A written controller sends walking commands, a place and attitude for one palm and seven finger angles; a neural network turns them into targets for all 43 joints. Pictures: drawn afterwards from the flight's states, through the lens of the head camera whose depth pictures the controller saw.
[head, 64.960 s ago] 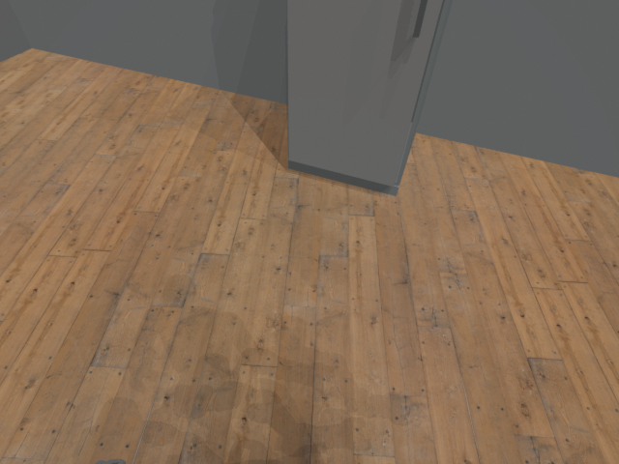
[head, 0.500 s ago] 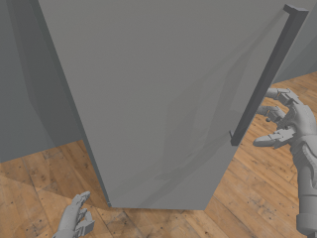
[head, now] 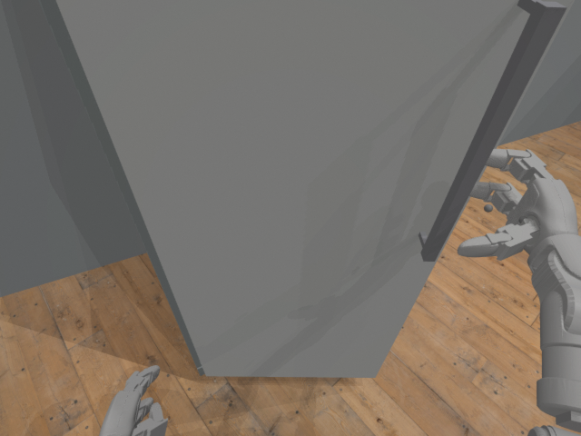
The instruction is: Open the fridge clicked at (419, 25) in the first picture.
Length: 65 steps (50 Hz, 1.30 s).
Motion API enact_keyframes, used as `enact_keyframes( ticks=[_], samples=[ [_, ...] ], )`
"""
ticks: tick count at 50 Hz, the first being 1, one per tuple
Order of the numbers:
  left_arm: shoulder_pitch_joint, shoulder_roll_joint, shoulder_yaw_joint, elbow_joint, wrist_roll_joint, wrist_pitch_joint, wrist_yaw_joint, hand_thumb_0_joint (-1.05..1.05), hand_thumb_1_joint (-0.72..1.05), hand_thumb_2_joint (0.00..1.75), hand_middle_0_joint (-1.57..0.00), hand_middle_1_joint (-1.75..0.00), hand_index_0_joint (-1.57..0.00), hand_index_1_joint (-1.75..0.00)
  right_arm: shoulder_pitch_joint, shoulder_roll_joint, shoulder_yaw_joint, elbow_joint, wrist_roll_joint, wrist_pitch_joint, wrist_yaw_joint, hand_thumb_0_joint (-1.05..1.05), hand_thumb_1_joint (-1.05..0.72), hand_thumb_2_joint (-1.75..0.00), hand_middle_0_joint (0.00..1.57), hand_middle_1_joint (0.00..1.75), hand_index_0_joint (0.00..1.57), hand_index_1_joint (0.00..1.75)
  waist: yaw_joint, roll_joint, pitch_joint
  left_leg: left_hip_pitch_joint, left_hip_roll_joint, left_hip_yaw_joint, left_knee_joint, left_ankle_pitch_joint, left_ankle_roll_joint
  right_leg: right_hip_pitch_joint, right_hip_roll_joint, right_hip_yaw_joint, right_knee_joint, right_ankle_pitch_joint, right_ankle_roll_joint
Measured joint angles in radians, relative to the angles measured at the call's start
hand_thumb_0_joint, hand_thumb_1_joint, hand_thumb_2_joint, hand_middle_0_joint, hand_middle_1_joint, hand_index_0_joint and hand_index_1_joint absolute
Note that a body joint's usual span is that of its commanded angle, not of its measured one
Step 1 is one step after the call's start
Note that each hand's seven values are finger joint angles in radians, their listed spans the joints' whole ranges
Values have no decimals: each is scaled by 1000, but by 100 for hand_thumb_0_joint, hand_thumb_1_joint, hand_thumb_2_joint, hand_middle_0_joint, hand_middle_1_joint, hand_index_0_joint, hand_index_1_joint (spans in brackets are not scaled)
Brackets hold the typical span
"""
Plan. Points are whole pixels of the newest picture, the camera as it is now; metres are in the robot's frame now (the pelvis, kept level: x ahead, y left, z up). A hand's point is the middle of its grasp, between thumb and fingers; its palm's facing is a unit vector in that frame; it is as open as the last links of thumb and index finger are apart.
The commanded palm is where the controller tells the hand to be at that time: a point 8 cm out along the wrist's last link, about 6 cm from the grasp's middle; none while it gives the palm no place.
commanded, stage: loosen the grip on the handle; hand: right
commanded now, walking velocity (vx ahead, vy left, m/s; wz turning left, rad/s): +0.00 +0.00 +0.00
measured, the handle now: (466, 159) +0.43 -0.22 +0.20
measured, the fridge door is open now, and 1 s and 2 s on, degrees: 25 27 27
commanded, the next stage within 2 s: slip the hand off the handle in 0.56 s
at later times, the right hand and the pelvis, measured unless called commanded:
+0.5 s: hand (485, 219) +0.34 -0.22 +0.18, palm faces +0.12 +0.99 -0.04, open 14.7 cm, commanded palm +0.31 -0.26 +0.18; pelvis -0.05 +0.01 -0.01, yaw +1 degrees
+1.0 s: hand (520, 215) +0.35 -0.27 +0.17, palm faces +0.13 +0.99 -0.04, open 14.5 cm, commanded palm +0.31 -0.32 +0.18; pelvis -0.02 +0.01 -0.01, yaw +2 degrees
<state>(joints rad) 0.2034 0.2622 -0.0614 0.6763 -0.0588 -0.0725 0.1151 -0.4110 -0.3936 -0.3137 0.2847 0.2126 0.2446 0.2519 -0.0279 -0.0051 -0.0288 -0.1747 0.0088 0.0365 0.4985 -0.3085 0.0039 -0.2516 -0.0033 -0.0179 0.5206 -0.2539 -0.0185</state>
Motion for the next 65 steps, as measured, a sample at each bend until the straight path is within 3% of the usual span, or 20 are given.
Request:
enact_keyframes(
  ticks=[1,3,7,9,13,19,25,31,45,52,60,65],
  samples=[
    [-16,-8,9,20,1,-21,-2,2,90,90,-20,-30,-20,-30,-95,-25,-10,105,-20,-13,12,-1,50,-30,26,119,26,121,-2,22,20,-28,10,3,64,-18,0,-12,11,9,24,2,6],
    [-20,-14,25,21,3,-50,-17,2,90,90,-20,-30,-20,-30,-198,-48,-36,225,-17,-4,5,-1,50,-30,27,120,26,121,6,35,24,-58,13,10,116,-11,6,-27,14,24,39,-12,22],
    [5,-1,46,-21,4,-93,-58,2,90,90,-20,-30,-20,-30,-111,-16,20,130,-13,-66,-13,-1,50,-29,27,120,27,120,12,-8,-5,-44,0,-3,78,-28,5,-37,3,14,54,-16,18],
    [1,-4,38,-25,-1,-89,-66,2,90,90,-20,-30,-20,-30,-67,17,3,114,1,-92,-53,-1,51,-28,26,119,21,117,20,-17,-19,-47,-4,-14,73,-26,4,-33,-1,3,45,-9,16],
    [3,-17,18,-32,-16,-63,-58,2,90,90,-20,-30,-20,-30,-37,32,-18,102,12,-86,-69,-1,52,-25,21,117,18,114,25,-11,-23,-49,-13,-22,71,-9,10,-26,-10,-5,30,9,20],
    [14,-16,0,-16,-27,-58,-26,2,90,90,-20,-30,-20,-30,-82,-3,45,177,-11,-77,-77,-1,54,-22,24,117,21,115,26,-9,-3,-62,-20,-6,64,17,18,-44,-17,11,25,38,25],
    [35,-12,-2,7,-22,-82,-14,2,90,90,-20,-30,-20,-30,-87,-47,-5,253,1,-148,-52,-2,55,-21,25,117,25,116,45,-12,0,-80,-30,-13,62,31,22,-56,-27,5,20,49,26],
    [78,6,10,31,-28,-113,-6,2,90,90,-20,-30,-20,-30,-93,-64,-1,282,22,-182,-9,-2,55,-21,29,119,26,116,38,-20,-2,-88,-29,-8,66,26,21,-70,-26,10,33,42,25],
    [64,7,12,-10,-25,-102,-7,2,90,90,-20,-30,-20,-30,-68,-116,-83,289,24,-154,60,-2,55,-20,32,119,31,118,48,-22,-23,-108,-26,-23,67,8,15,-88,-24,-5,39,18,23],
    [68,7,11,-40,-29,-82,-4,2,90,90,-20,-30,-20,-30,-22,-152,-135,276,29,-150,95,-2,55,-20,28,117,28,116,39,-17,-36,-103,-25,-25,63,-5,12,-88,-23,-6,46,-2,21],
    [65,17,11,-42,-34,-66,11,2,90,90,-20,-30,-20,-30,-19,-173,-130,270,43,-149,140,-2,55,-20,25,116,26,115,22,-20,-33,-89,-18,-9,52,-12,6,-91,-14,10,56,-14,15],
    [58,13,7,-51,-32,-54,9,2,90,90,-20,-30,-20,-30,-5,-179,-144,264,52,-149,157,-2,55,-20,25,116,25,115,25,-22,-40,-85,-14,-11,43,-12,3,-87,-10,7,49,-15,11]
  ],
)
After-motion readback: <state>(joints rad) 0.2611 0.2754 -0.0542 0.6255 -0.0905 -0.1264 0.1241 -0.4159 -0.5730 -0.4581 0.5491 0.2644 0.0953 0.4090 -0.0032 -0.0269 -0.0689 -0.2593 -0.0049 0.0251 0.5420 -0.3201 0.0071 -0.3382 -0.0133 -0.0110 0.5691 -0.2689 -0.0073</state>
